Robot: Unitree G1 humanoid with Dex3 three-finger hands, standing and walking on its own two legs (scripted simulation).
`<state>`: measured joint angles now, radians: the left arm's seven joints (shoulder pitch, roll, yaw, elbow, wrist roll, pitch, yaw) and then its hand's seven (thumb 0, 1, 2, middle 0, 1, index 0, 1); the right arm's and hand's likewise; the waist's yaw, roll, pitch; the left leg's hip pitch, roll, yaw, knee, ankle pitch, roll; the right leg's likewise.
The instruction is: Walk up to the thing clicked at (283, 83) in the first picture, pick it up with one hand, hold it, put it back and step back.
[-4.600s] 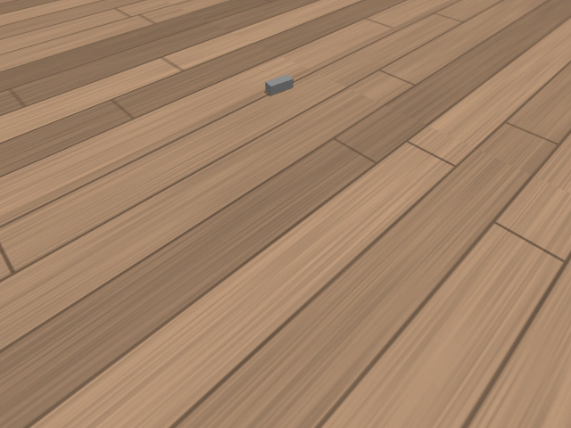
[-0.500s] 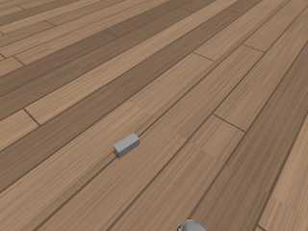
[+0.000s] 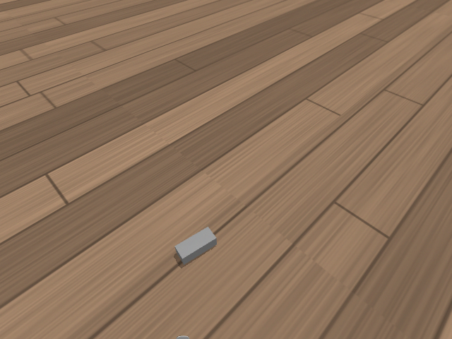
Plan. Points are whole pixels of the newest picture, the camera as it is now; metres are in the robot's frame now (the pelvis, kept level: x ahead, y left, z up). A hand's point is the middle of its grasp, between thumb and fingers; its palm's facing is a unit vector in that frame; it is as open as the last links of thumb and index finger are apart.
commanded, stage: walk up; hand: left
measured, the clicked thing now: (196, 245) +0.67 +0.17 -0.74
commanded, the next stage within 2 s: none
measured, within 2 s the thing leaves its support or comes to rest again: neither
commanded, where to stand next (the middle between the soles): +0.31 +0.02 m, yaw -1 degrees
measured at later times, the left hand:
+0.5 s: hand (94, 308) +0.22 +0.29 -0.14, palm faces -0.11 -0.92 -0.38, open 7.4 cm
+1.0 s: hand (117, 272) +0.31 +0.28 -0.17, palm faces -0.04 -0.94 -0.35, open 7.4 cm
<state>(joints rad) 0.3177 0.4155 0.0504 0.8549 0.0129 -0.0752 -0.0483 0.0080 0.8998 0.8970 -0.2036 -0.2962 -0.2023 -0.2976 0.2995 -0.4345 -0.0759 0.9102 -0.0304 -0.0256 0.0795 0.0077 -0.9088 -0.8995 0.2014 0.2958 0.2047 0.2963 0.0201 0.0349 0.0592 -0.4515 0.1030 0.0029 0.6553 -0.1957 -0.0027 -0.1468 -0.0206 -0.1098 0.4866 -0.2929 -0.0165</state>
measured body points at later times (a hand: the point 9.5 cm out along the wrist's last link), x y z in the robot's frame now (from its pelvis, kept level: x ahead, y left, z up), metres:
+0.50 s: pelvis +0.15 +0.02 +0.00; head +0.17 +0.00 +0.44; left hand +0.23 +0.34 -0.11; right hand +0.17 -0.31 -0.12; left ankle +0.12 +0.14 -0.73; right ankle +0.25 -0.12 -0.73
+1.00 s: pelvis +0.21 +0.02 -0.02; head +0.23 +0.03 +0.43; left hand +0.31 +0.33 -0.14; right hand +0.27 -0.30 -0.13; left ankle +0.29 +0.14 -0.73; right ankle +0.24 -0.12 -0.72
